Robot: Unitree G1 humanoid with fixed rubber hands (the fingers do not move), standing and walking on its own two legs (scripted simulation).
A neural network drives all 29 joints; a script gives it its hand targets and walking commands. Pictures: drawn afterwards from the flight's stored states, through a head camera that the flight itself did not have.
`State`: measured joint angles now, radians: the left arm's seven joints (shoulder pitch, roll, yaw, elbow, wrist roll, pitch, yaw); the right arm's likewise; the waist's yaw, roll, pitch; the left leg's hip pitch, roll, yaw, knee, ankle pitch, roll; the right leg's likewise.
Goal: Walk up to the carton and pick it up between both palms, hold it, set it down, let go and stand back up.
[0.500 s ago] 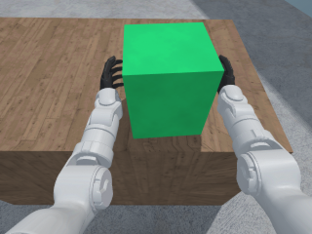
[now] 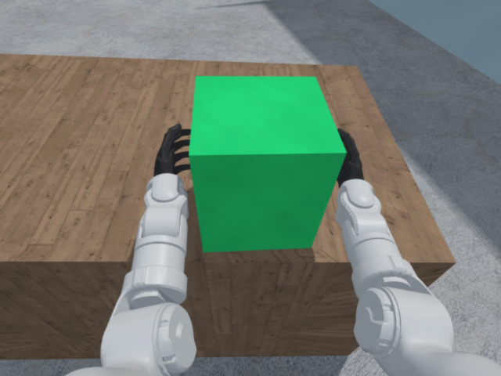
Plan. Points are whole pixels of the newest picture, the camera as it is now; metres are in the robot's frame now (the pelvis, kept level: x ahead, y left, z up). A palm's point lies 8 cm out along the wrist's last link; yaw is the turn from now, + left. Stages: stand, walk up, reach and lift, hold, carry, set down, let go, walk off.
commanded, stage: reach and lift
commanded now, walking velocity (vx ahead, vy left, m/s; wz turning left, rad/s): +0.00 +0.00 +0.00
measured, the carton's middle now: (257, 167) +0.45 -0.01 +0.08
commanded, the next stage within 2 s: none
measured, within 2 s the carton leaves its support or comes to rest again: leaves its support in 0.48 s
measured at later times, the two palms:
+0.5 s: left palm (167, 175) +0.38 +0.14 +0.12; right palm (349, 177) +0.39 -0.16 +0.11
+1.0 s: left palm (155, 169) +0.36 +0.15 +0.16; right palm (355, 176) +0.36 -0.15 +0.15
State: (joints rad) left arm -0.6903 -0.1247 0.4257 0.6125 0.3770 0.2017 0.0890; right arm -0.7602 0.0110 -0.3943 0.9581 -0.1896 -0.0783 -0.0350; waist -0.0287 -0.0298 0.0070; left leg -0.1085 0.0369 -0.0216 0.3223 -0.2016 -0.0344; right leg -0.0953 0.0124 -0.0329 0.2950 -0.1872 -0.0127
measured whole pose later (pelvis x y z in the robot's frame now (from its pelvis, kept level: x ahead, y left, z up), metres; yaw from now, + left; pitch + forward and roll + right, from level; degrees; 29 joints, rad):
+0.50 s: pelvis -0.01 -0.01 +0.00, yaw +0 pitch +1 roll +0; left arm -0.69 -0.14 0.43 0.59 0.38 0.16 0.11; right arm -0.76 0.02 -0.41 0.95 -0.21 -0.17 -0.05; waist -0.01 -0.01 0.00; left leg -0.15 0.05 -0.01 0.31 -0.17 -0.04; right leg -0.14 0.02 -0.04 0.29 -0.16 -0.02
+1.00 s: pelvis -0.04 +0.00 +0.00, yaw -1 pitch -3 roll +0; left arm -0.81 -0.07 0.40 0.64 0.37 0.27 0.11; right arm -0.86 0.02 -0.47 1.03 -0.17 -0.14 -0.08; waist 0.00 -0.06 0.02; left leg -0.12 0.05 0.01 0.30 -0.13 -0.04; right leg -0.12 0.01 -0.05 0.29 -0.12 -0.02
